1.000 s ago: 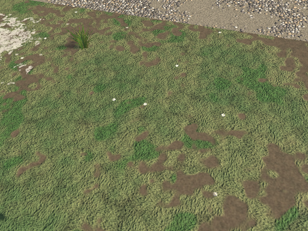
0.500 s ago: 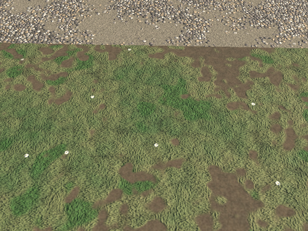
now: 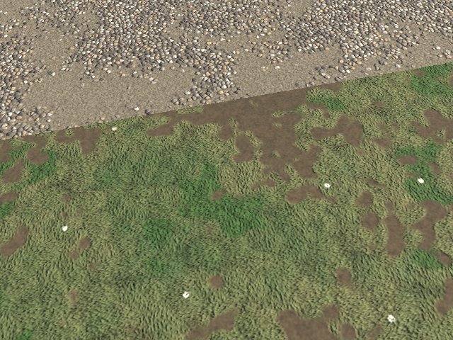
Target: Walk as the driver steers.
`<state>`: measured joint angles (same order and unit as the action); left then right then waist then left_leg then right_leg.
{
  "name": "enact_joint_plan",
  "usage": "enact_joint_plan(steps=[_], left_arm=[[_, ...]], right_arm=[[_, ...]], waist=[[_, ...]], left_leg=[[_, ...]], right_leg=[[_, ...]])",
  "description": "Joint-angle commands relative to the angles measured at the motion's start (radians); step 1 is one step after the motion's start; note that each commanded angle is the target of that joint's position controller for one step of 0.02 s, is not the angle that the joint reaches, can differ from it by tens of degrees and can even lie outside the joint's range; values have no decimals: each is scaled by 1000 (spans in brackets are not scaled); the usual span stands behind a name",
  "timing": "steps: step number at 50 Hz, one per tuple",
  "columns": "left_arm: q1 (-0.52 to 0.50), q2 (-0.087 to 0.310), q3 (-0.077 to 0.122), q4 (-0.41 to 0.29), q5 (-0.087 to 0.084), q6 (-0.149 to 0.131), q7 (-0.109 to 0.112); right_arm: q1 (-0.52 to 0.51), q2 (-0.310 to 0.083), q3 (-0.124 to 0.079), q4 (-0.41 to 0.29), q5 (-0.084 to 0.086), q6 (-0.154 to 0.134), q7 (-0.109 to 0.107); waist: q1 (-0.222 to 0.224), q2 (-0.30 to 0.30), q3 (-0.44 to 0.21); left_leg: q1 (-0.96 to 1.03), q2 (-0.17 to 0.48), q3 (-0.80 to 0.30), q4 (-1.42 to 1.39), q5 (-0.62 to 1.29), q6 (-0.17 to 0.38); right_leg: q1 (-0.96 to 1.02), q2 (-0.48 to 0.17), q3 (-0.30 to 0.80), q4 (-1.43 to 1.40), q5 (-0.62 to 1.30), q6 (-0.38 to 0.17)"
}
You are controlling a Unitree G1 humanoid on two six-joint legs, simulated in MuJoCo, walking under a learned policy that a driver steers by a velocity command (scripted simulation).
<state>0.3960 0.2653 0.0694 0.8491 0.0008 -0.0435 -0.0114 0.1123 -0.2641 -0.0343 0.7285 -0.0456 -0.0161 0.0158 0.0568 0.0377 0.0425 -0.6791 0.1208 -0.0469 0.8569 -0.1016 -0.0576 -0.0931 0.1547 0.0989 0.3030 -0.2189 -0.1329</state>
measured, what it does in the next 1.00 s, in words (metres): walks ahead, turning left: left foot, then right foot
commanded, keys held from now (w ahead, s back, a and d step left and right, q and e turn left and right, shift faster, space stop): w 0.06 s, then w+q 0.94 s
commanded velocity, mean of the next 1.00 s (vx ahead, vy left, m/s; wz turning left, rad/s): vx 0.50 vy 0.00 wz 0.28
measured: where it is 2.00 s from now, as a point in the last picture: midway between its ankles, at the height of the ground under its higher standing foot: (202, 232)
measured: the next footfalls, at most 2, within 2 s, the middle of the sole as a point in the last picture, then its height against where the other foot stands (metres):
left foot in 0.20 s outside the picture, level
right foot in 0.74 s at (266, 293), level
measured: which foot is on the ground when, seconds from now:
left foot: up 0.00-0.18, down 0.20-0.74, up 0.76-1.00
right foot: down 0.00-0.20, up 0.22-0.72, down 0.74-1.00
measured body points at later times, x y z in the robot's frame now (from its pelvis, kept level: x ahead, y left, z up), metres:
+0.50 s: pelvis +0.29 +0.07 +0.00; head +0.31 +0.08 +0.45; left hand +0.43 +0.32 -0.11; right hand +0.29 -0.20 -0.12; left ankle +0.26 +0.12 -0.74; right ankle +0.39 -0.09 -0.68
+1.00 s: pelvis +0.55 +0.06 +0.00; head +0.58 +0.05 +0.45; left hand +0.50 +0.33 -0.11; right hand +0.77 -0.16 -0.12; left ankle +0.55 +0.20 -0.66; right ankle +0.56 -0.03 -0.74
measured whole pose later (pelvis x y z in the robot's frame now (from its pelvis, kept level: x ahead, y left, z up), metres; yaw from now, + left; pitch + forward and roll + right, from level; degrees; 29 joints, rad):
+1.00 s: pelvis +0.55 +0.06 +0.00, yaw +22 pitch +1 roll -1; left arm 0.34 0.26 0.04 0.83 0.02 -0.09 0.01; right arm 0.21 -0.32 -0.08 0.78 -0.04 0.01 0.05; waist 0.02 0.06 0.02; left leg -0.62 0.03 -0.04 1.07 -0.22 0.03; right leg -0.12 0.02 -0.13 0.30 -0.20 -0.05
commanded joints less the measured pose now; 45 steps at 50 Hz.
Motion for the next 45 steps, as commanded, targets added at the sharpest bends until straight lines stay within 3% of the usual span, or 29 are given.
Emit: enact_joint_plan(steps=[1,4,6,8,9,10,11,12,13,14,15,17,20,24,31,33,35,36,37,38,39,40,41,42,43,45], left_arm=[[58,152,34,-42,2,-15,8],[97,140,25,-25,11,-19,17],[85,152,23,-20,15,-25,23],[50,173,25,-17,21,-31,26],[41,179,25,-11,25,-31,24],[40,165,18,-12,27,-33,22],[89,88,-2,-44,13,-37,19],[186,73,-3,-37,8,-37,11],[91,128,0,-37,43,-34,15],[-12,132,-1,-56,43,-38,8],[-61,119,-6,-72,42,-40,3],[-62,98,-15,-81,54,-24,-5],[-99,77,-26,-97,53,-6,-9],[-292,65,-38,-161,48,-1,-10],[-491,57,-55,-231,28,-17,-13],[-464,75,-51,-233,25,-25,-9],[-316,109,-36,-188,22,-36,4],[-193,145,-21,-157,30,-49,17],[-32,222,-1,-150,52,-55,37],[-38,291,16,-154,60,-37,42],[-82,214,13,-153,44,-22,37],[-139,126,-7,-163,35,-22,33],[-172,88,-18,-158,35,-26,27],[-168,77,-22,-147,35,-33,28],[-158,72,-23,-133,31,-40,27],[-125,77,-18,-111,20,-60,21]], right_arm=[[-118,-63,-8,-90,5,-16,5],[-175,-58,1,-107,11,-30,14],[-156,-71,-3,-105,14,-37,15],[-43,-105,-19,-68,17,-42,7],[83,-123,-30,-25,19,-47,-3],[233,-152,-43,15,12,-56,-15],[369,-233,-59,24,-7,-60,-25],[342,-275,-75,49,6,-48,-13],[246,-183,-58,35,38,-38,2],[179,-133,-48,23,43,-38,7],[157,-109,-41,26,35,-41,10],[183,-95,-34,58,41,-51,5],[239,-123,-45,86,50,-61,1],[310,-130,-52,109,50,-52,-6],[410,-143,-63,129,34,-40,-20],[380,-154,-68,117,29,-37,-28],[318,-172,-73,99,30,-39,-26],[303,-166,-71,95,39,-46,-17],[304,-107,-55,63,52,-56,-10],[426,-31,-40,41,77,-50,-14],[405,-123,-51,70,38,-32,-24],[327,-132,-56,71,25,-26,-15],[283,-111,-53,62,24,-24,-4],[263,-101,-53,59,15,-16,5],[265,-93,-52,58,8,-3,15],[242,-79,-49,44,8,11,26]], waist=[[20,-96,-3],[42,-104,5],[24,-118,15],[-32,-127,-12],[-90,-103,-74],[-157,-70,-163],[-172,77,-301],[-97,273,-305],[-76,89,-150],[-74,5,-58],[-64,-20,-30],[-35,22,-26],[-35,28,-40],[-81,24,11],[-151,37,-6],[-123,46,-11],[-49,42,-62],[12,-11,-132],[69,-122,-281],[0,-326,-365],[-17,-192,-261],[-23,-89,-132],[-37,-72,-68],[-47,-110,-41],[-60,-142,-30],[-67,-142,-40]], left_leg=[[-27,-47,34,-114,84,2],[19,-70,58,-218,101,32],[105,-81,64,-278,71,75],[268,-126,85,-323,-22,121],[408,-163,107,-368,-43,147],[608,-112,51,-384,-57,184],[845,132,-313,-408,-204,267],[939,267,-750,-573,-184,380],[823,217,-707,-601,-302,358],[700,175,-536,-603,-240,339],[634,120,-440,-615,-116,316],[569,49,-328,-630,78,293],[546,23,-277,-647,190,316],[529,-11,-262,-684,160,297],[640,-10,-305,-568,335,261],[637,3,-340,-525,355,240],[575,-25,-343,-409,442,203],[515,-84,-298,-242,422,179],[399,-137,-215,17,174,156],[119,-279,-88,250,-466,130],[20,-183,-68,348,-419,138],[27,-147,-66,347,-317,135],[49,-119,-54,317,-259,126],[70,-96,-44,292,-238,119],[90,-85,-35,282,-227,111],[87,-81,-24,280,-195,104]], right_leg=[[43,-252,214,-65,323,-105],[95,-276,207,-40,420,-91],[109,-308,201,-35,472,-66],[121,-309,161,52,688,-31],[129,-277,116,207,808,-16],[47,-234,69,418,726,1],[-161,-147,-2,752,369,35],[-439,-6,-44,956,-289,66],[-530,-95,4,985,-210,52],[-530,-138,-7,948,-119,57],[-512,-168,-19,896,-77,63],[-459,-197,-33,814,-61,94],[-471,-202,-64,745,-59,138],[-548,-213,-89,556,83,179],[-513,-158,-88,328,173,170],[-427,-148,-70,263,132,150],[-188,-110,-79,185,71,117],[4,-151,-46,131,86,86],[232,-382,175,104,-125,32],[414,-615,595,3,-211,-82],[301,-593,648,-18,-338,-93],[166,-535,488,-42,-299,-67],[73,-483,349,-68,-153,-46],[22,-444,243,-85,-40,-25],[-13,-414,167,-99,35,-11],[-20,-406,89,-112,167,-14]])
Velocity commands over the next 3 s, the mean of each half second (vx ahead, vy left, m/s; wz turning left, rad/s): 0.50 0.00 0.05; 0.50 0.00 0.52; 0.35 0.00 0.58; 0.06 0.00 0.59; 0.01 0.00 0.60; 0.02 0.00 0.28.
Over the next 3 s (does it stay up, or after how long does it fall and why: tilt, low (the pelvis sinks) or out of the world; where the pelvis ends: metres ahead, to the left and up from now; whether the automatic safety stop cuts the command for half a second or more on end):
stays up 0.81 0.21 0.00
